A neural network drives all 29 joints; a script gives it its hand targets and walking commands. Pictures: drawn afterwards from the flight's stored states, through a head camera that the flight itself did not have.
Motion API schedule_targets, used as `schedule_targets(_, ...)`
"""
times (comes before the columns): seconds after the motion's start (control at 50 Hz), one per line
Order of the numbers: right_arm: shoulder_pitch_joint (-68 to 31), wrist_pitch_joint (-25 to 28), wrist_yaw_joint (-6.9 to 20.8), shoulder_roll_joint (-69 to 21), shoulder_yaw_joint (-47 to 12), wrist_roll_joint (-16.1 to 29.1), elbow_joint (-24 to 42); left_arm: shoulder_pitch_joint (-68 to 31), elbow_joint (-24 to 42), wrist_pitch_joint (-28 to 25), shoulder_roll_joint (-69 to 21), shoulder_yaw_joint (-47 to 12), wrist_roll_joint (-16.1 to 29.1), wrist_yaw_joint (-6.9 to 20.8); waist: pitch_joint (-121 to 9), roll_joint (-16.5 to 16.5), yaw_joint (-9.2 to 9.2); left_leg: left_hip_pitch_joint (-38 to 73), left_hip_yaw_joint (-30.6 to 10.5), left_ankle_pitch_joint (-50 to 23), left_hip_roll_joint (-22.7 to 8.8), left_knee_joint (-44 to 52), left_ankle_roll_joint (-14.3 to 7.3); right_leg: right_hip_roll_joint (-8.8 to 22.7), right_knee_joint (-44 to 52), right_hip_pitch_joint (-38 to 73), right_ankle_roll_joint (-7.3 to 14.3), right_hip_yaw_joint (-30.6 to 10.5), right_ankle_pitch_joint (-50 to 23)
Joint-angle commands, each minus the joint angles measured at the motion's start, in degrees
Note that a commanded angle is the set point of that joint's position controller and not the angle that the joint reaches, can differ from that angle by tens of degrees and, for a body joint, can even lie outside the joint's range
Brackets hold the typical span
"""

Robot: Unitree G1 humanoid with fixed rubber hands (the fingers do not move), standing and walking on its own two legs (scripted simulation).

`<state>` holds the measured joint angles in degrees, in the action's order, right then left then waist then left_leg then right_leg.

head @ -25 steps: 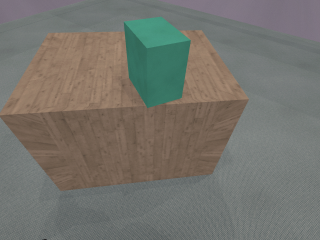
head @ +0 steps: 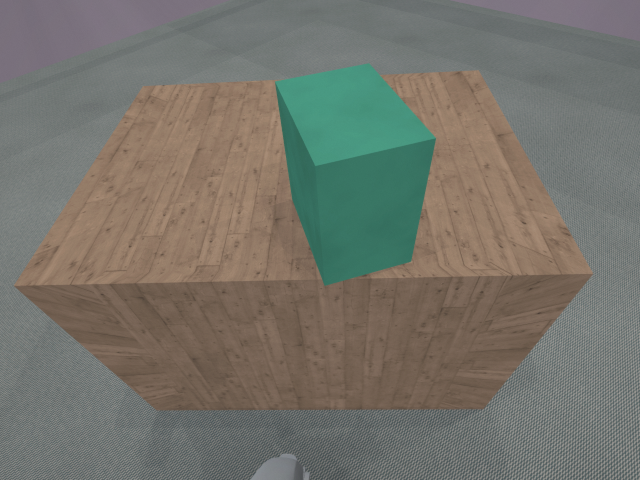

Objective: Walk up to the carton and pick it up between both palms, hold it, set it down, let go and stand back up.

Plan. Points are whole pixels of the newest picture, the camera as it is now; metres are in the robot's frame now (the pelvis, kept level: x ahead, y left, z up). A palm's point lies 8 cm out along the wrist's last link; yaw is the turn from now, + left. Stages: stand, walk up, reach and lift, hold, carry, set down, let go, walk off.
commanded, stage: walk up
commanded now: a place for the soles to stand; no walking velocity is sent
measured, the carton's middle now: (346, 176) +0.57 +0.01 +0.05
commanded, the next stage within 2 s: none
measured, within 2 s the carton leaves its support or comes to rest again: neither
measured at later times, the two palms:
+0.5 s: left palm (116, 460) +0.17 +0.33 -0.12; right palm (587, 447) +0.21 -0.31 -0.10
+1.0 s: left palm (130, 434) +0.20 +0.31 -0.11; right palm (586, 434) +0.22 -0.31 -0.10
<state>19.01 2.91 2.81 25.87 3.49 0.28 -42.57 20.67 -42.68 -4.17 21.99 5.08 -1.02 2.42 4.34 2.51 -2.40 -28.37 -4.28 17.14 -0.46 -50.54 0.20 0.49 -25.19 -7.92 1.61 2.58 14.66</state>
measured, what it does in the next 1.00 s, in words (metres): walks ahead: left foot, then right foot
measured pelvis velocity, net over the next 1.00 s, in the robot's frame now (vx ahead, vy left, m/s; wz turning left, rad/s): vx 0.11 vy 0.00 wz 0.07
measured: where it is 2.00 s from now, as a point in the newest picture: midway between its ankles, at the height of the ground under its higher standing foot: outside the picture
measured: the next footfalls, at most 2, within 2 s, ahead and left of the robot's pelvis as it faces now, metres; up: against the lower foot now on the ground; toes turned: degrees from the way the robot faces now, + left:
left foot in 0.14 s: +0.19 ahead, +0.13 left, +0.00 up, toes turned +1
right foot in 0.46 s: +0.17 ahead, -0.13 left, +0.00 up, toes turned +1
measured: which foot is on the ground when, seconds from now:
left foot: up 0.00-0.12, down 0.14-1.00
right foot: down 0.00-0.16, up 0.18-0.44, down 0.46-1.00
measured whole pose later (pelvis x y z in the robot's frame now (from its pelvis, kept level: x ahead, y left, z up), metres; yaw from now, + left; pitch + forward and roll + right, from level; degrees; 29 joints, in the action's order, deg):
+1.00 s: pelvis +0.11 +0.00 -0.01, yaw +4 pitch -2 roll -1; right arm 7.9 0.3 1.1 23.5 0.8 0.2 -54.6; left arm 5.7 -54.3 -0.3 23.1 1.4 -0.1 0.6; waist 4.1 -0.2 0.3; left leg -17.3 -4.0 12.4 -0.3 -31.3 1.2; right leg 1.8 -30.7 -13.6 -0.9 2.5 15.3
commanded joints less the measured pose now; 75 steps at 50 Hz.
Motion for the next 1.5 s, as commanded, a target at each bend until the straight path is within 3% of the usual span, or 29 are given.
schedule_targets(0.0,-0.59,1.14,0.22,6.17,2.38,-0.82,3.94,-1.07,5.63,-0.72,13.28,3.66,0.03,-0.45,1.36,-10.12,0.38,4.18,5.49,-8.88,-1.39,10.37,-0.35,12.28,6.66,-5.27,9.02,-6.31,-14.02)
schedule_targets(0.02,-1.67,1.25,-0.24,5.53,2.18,-1.01,3.64,-0.60,5.41,-0.33,13.19,3.20,-0.02,-0.36,0.06,-12.15,-0.08,8.12,5.48,-9.66,-1.57,11.39,-0.67,12.58,4.68,-6.92,9.26,-5.85,-17.81)
schedule_targets(0.04,0.59,1.30,-0.63,5.11,2.19,-0.74,3.25,-2.36,5.57,-0.14,13.56,2.99,0.14,-0.75,-0.62,-12.34,1.79,9.57,5.29,-11.91,-1.05,13.16,-1.15,13.08,1.75,-6.54,8.54,-5.28,-21.24)
schedule_targets(0.08,3.28,1.61,-1.17,4.86,2.38,-1.03,1.69,-3.30,6.30,0.48,12.80,2.09,0.23,-1.06,-2.15,-7.91,3.61,18.86,7.47,-16.82,1.16,18.21,-1.99,11.58,-4.32,-10.68,6.87,-3.11,-19.26)
schedule_targets(0.1,5.95,2.10,-1.63,7.44,3.33,-1.25,0.48,-1.64,6.12,0.74,11.47,1.47,0.51,-1.29,-4.48,-2.88,4.60,24.74,5.30,-17.95,0.00,21.86,-3.74,7.90,-13.13,-10.84,4.77,-1.35,-15.67)
schedule_targets(0.12,7.88,2.25,-1.97,10.69,4.24,-1.97,0.19,1.94,5.31,1.11,9.34,0.47,0.92,-1.47,-8.01,4.16,4.37,29.46,-3.44,-21.75,-7.08,24.53,-6.53,4.02,-23.01,-13.92,2.57,1.66,-5.85)
schedule_targets(0.14,7.62,2.40,-2.54,13.65,4.36,-1.87,2.08,4.95,5.47,2.07,6.58,-0.14,1.42,-1.55,-9.11,11.26,2.31,27.80,-23.84,-26.92,-19.16,27.72,-11.63,-1.76,-34.47,-15.86,0.13,-0.64,19.85)
schedule_targets(0.16,5.19,2.53,-2.73,14.88,4.31,-0.38,3.69,6.54,4.72,3.52,11.61,0.78,1.17,-2.53,-11.09,7.29,2.47,25.78,-31.09,-17.94,-22.71,29.80,-18.32,0.26,-38.50,-16.28,0.53,-6.84,23.76)
schedule_targets(0.22,1.82,1.74,-3.65,11.24,3.69,0.29,3.29,1.92,2.40,4.07,12.03,0.82,0.99,-2.57,-3.26,3.02,2.72,17.22,-16.83,-16.66,-15.48,29.04,-12.74,1.69,-38.33,-17.07,0.82,-8.82,18.48)
schedule_targets(0.26,-0.25,1.26,-3.70,10.29,3.10,-0.23,3.47,2.72,1.89,3.97,11.31,0.82,1.00,-2.13,-1.50,4.93,1.96,12.84,-9.23,-16.70,-12.39,28.70,-12.01,1.96,-31.20,-13.54,0.24,-5.43,15.45)
schedule_targets(0.34,-3.18,0.29,-3.67,8.93,2.20,-0.90,4.83,1.18,1.06,3.75,9.27,0.99,0.89,-2.38,-4.69,7.95,2.69,11.55,-7.02,-24.53,-12.31,24.07,-13.44,1.36,-18.30,-8.13,-1.38,-1.46,11.10)
schedule_targets(0.4,-6.09,-0.74,-3.32,8.73,1.61,-0.16,4.56,2.96,-0.89,2.61,9.71,1.26,0.37,-3.15,-6.31,4.63,0.46,4.85,-5.62,-19.89,-9.94,17.72,-8.76,0.20,-7.25,1.27,-0.39,-1.71,-2.91)
schedule_targets(0.42,-5.39,-1.28,-3.30,8.75,1.44,0.10,4.11,0.24,-0.68,2.70,11.85,1.69,-0.43,-3.24,-4.82,3.08,1.53,3.05,-5.98,-13.44,-8.42,17.71,-6.32,1.51,-4.24,1.92,0.64,-3.88,-2.33)
schedule_targets(0.46,-4.80,-1.94,-3.09,5.66,0.68,0.83,2.26,-5.16,0.85,2.31,16.44,2.08,-0.38,-3.13,-3.83,-7.62,3.36,6.40,0.57,6.65,0.29,8.75,-1.48,16.99,3.31,-8.35,8.05,-21.18,-0.85)
schedule_targets(0.48,-4.21,-2.32,-3.40,7.59,1.34,0.52,0.07,-8.56,1.21,2.51,16.71,1.73,0.09,-2.76,-1.72,-10.74,3.82,13.06,2.83,11.37,0.60,4.90,-1.49,18.73,1.91,-15.43,10.85,-21.21,-3.47)
schedule_targets(0.52,-2.82,-2.34,-2.98,7.06,1.09,0.15,-1.65,-12.05,1.19,2.62,15.46,0.88,0.63,-3.06,-2.12,-8.17,5.22,13.90,2.24,4.22,1.37,8.39,-1.96,14.58,-2.60,-15.06,8.38,-13.00,-9.22)
schedule_targets(0.56,-4.62,-1.85,-2.99,8.29,1.59,0.45,-2.61,-11.71,0.23,3.10,14.19,0.52,1.17,-3.10,-1.20,-9.53,4.10,14.16,-1.89,-10.88,-2.82,16.77,-3.27,9.20,-6.10,-12.88,3.40,-9.64,-8.58)
schedule_targets(0.6,-7.52,-1.49,-2.54,11.03,2.03,0.21,-2.22,-9.19,-1.30,3.67,13.38,0.42,1.63,-2.76,-4.41,-6.88,1.39,9.28,-9.24,-6.33,-6.63,20.21,-6.61,4.71,-8.61,-7.62,1.66,-7.31,5.80)
schedule_targets(0.62,-8.98,-1.35,-2.49,10.82,1.72,-0.23,-2.75,-9.34,-2.29,3.74,12.46,0.38,1.45,-2.87,-3.70,-3.58,0.36,6.19,-10.56,-4.42,-6.89,21.12,-6.43,4.86,-6.86,-5.92,1.83,-7.87,9.34)
schedule_targets(0.66,-10.23,-1.54,-2.33,8.69,1.21,-0.38,-3.48,-10.71,-3.25,3.45,12.94,0.05,0.84,-2.81,-3.05,-4.26,1.64,7.58,-6.86,-2.86,-4.39,20.55,-4.04,6.79,-3.42,-7.28,3.25,-10.38,6.41)
schedule_targets(0.74,-8.90,-1.64,-2.28,8.36,0.60,-0.29,-6.34,-14.43,-4.43,2.80,14.01,-0.01,0.79,-2.58,-4.52,-4.88,3.11,11.81,-5.12,-5.32,-2.92,20.31,-3.29,9.43,-1.16,-7.57,3.81,-10.81,0.67)
schedule_targets(0.88,-12.84,-1.28,-2.21,8.70,0.11,-0.27,-8.00,-15.12,-7.96,3.06,12.21,-0.89,1.05,-2.54,-5.89,-1.34,1.35,9.47,-8.92,-12.54,-6.64,24.81,-3.82,6.14,-1.80,-1.24,1.44,-5.84,-1.46)
schedule_targets(0.94,-13.82,-1.72,-2.17,8.13,-0.07,0.26,-8.60,-16.07,-9.37,2.96,12.97,-0.87,0.94,-2.32,-3.96,-2.80,2.08,10.35,-6.50,-6.92,-4.29,24.70,-2.60,8.20,2.67,-3.73,1.94,-8.67,0.58)
schedule_targets(0.96,-13.50,-1.79,-2.12,8.61,0.09,-0.19,-9.18,-16.68,-9.17,2.98,12.91,-0.99,0.88,-2.21,-4.60,-0.30,2.54,11.99,-6.27,-6.73,-4.15,25.61,-2.48,8.23,2.80,-4.30,1.91,-8.82,0.50)
schedule_targets(1.06,-14.98,-1.63,-1.93,8.08,-0.36,-0.12,-10.76,-17.56,-11.04,2.98,12.49,-0.85,0.82,-2.08,-5.11,-2.41,2.21,12.10,-7.62,-6.25,-5.42,27.62,-3.23,7.17,3.33,-2.36,0.70,-6.49,1.77)
schedule_targets(1.1,-13.03,-0.61,-3.06,10.20,0.08,-0.35,-12.25,-15.96,-11.38,4.08,11.82,-0.57,-0.36,-1.05,-5.97,-1.29,1.79,12.39,-9.03,2.34,-6.84,31.33,-3.34,4.92,3.82,-1.78,0.96,-5.82,7.71)
schedule_targets(1.26,-13.22,-0.10,-4.16,9.38,-0.74,-0.14,-13.10,-15.20,-12.03,4.04,11.66,-0.02,-0.06,-0.72,-4.37,-0.42,2.03,13.70,-5.34,-11.94,-5.32,28.50,-2.34,6.15,4.91,-0.81,1.30,-6.10,-3.51)
schedule_targets(1.36,-12.50,-0.48,-4.39,8.77,-1.00,0.12,-13.50,-15.26,-10.87,4.27,12.43,0.77,-0.12,-0.80,-6.03,-4.94,2.26,15.96,-1.56,-14.65,-3.56,24.81,-2.05,7.54,5.54,-0.89,2.25,-5.93,-4.65)
schedule_targets(1.48,-12.14,-0.86,-4.75,9.50,-0.37,-0.17,-13.00,-15.41,-10.31,4.97,12.39,0.68,-0.23,-1.20,-6.73,-5.26,2.09,17.08,-1.66,-22.41,-4.15,22.88,-2.67,6.99,3.44,0.43,2.15,-3.70,-10.28)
